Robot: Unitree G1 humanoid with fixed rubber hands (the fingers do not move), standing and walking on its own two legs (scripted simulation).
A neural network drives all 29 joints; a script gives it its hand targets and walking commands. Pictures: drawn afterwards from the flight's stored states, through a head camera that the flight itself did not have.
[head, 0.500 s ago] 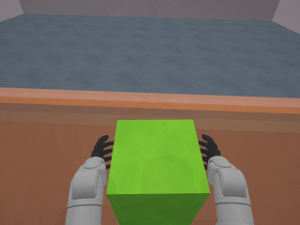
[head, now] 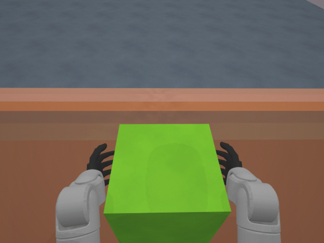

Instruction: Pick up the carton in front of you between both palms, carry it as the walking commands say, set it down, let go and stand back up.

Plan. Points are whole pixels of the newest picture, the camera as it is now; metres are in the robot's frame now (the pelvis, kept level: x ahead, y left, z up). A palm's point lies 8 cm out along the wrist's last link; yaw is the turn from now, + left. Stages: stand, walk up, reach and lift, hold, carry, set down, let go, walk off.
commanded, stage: carry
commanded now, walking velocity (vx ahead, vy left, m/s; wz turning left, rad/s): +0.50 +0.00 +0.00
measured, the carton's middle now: (164, 188) +0.27 +0.01 +0.02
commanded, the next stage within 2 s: none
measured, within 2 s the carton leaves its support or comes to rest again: neither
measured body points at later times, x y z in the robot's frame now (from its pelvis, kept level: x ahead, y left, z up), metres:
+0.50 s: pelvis +0.33 -0.04 +0.01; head +0.36 -0.04 +0.46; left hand +0.59 +0.14 +0.05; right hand +0.63 -0.16 +0.05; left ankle +0.26 +0.08 -0.65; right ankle +0.37 -0.09 -0.73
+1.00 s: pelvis +0.66 +0.03 +0.00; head +0.70 +0.05 +0.44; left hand +1.01 +0.18 +0.09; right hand +1.00 -0.12 +0.09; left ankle +0.70 +0.09 -0.73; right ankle +0.60 -0.10 -0.63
